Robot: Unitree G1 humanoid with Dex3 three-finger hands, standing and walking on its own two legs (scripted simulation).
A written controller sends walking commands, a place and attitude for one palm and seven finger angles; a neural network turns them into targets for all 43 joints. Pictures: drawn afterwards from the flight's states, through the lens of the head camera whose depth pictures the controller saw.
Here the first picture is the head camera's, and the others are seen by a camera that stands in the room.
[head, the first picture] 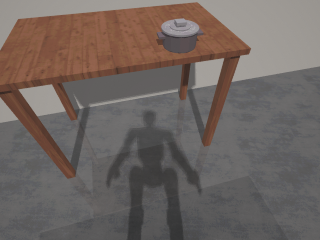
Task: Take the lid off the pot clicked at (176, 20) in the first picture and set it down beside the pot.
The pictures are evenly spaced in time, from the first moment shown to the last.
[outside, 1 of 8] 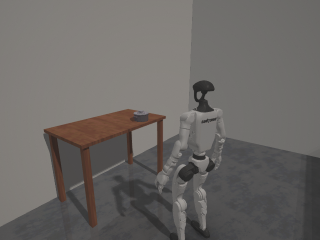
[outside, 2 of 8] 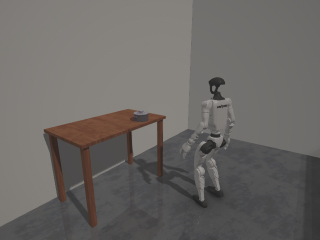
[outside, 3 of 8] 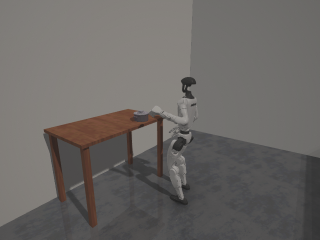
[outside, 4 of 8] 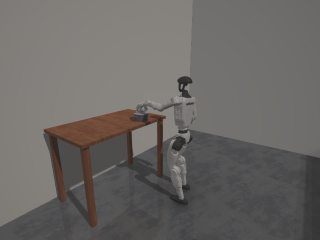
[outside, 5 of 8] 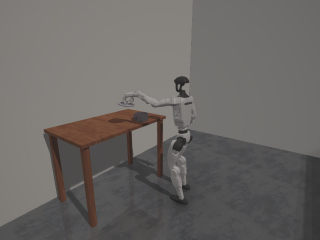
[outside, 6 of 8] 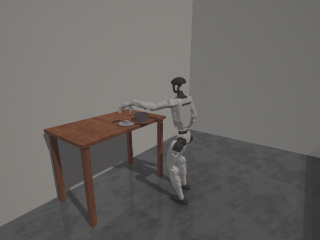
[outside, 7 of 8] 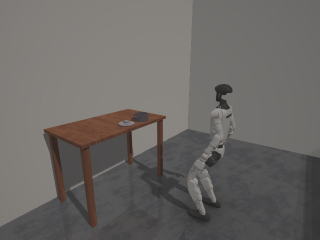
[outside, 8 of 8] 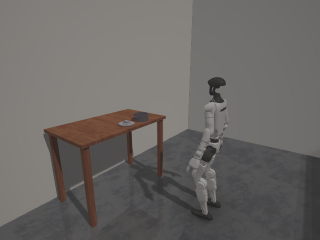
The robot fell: no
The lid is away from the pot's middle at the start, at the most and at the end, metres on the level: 0.00 0.24 0.22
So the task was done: yes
